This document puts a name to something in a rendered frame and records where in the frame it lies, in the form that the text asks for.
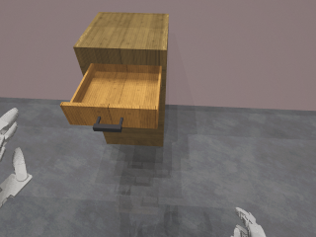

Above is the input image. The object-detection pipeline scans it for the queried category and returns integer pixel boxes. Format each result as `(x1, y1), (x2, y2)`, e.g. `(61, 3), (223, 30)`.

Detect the handle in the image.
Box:
(92, 117), (123, 132)

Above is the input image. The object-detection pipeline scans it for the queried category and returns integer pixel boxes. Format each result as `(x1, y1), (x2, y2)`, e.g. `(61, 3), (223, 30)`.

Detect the right robot hand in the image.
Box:
(230, 207), (267, 237)

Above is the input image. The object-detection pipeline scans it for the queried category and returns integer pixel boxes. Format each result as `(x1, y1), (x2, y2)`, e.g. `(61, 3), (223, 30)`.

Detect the left robot hand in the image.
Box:
(0, 108), (33, 208)

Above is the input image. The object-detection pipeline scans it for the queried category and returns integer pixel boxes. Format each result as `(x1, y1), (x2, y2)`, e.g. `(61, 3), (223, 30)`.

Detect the cabinet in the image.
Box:
(73, 12), (169, 147)

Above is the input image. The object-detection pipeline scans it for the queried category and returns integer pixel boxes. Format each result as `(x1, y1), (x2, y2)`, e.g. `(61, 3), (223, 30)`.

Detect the drawer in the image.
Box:
(60, 63), (162, 129)

